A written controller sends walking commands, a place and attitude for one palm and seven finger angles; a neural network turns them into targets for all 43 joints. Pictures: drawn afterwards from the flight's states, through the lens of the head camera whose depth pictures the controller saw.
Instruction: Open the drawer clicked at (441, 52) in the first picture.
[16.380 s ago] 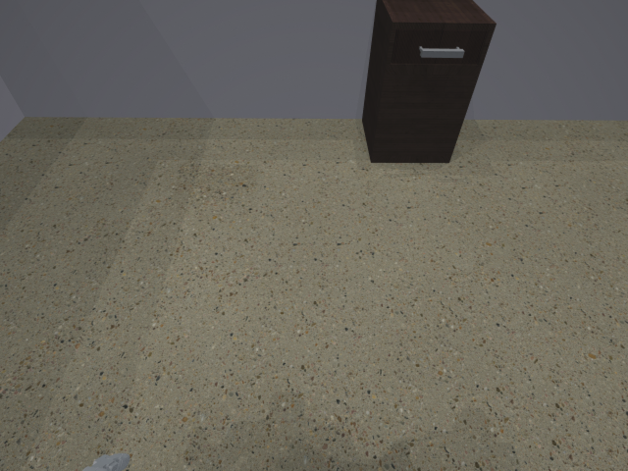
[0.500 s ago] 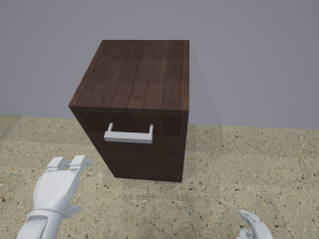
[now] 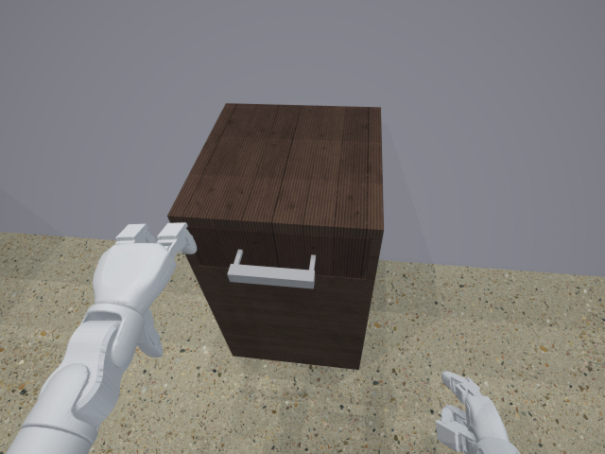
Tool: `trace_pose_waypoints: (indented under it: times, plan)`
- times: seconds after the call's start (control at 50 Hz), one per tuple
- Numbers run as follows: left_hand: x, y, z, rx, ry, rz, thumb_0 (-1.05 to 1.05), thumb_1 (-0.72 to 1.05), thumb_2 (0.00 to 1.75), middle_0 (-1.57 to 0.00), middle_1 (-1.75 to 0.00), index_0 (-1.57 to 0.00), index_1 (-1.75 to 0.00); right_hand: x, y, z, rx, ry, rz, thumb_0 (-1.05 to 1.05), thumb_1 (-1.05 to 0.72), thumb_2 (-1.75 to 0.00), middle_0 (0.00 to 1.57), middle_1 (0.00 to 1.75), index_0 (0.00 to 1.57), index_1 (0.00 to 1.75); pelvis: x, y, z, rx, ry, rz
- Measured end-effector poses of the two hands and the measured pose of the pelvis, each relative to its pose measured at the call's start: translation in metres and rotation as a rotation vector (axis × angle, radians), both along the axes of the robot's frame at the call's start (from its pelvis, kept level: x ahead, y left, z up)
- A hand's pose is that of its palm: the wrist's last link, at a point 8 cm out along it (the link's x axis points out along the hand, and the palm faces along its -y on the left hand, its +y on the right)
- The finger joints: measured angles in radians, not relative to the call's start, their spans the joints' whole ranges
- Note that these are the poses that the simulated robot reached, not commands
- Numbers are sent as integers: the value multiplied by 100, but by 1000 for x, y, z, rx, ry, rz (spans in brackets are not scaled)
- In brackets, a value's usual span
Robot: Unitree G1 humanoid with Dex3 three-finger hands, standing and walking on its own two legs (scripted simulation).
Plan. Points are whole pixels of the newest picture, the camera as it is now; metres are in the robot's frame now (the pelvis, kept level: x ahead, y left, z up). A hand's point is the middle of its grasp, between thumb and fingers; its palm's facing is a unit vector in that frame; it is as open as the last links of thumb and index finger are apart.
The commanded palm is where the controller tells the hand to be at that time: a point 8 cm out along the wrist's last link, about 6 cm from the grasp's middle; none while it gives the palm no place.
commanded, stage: raise the hand with hooked fingers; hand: left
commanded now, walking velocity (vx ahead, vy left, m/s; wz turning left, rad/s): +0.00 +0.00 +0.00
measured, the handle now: (273, 266) +0.50 +0.14 -0.15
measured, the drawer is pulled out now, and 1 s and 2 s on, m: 0.00 0.00 0.00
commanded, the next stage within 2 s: move the hooked fingers above the handle in 0.46 s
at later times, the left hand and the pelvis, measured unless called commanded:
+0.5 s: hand (153, 282) +0.30 +0.24 +0.08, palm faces +0.03 -0.07 -1.00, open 13.8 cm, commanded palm +0.28 +0.24 +0.13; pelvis +0.00 +0.00 +0.01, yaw +0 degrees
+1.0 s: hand (190, 280) +0.34 +0.22 +0.03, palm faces -0.05 -0.05 -1.00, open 13.9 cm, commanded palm +0.32 +0.21 +0.08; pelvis +0.00 -0.02 +0.00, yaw +0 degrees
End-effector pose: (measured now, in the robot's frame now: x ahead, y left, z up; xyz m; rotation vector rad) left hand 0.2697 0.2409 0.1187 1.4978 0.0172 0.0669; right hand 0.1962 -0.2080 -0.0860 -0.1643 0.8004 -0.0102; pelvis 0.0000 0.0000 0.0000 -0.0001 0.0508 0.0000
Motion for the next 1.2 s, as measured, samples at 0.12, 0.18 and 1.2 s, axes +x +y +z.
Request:
trace_pose_waypoints:
  times: [0.12, 0.18, 1.2]
  plan:
    - [12, 13, 17, 7, 20, 8, 0, -49, 31, -32, -119, -32, -119, -12, 9, -4, 14, 41, 5, 1, -91, -90, 20, 30, 20, 30, -2, 6, 4, -4, -7, 7]
    - [14, 13, 16, -11, 53, -4, 0, -49, 31, -31, -119, -32, -120, -21, 8, -7, 17, 69, -6, 1, -91, -90, 20, 30, 20, 30, -2, 8, 5, -5, -6, 2]
    - [74, -49, -68, -17, 141, -117, 0, -49, 30, -32, -120, -32, -120, -74, -69, -41, -84, 257, -156, 1, -91, -90, 20, 30, 20, 30, 5, -21, -11, 7, 145, -3]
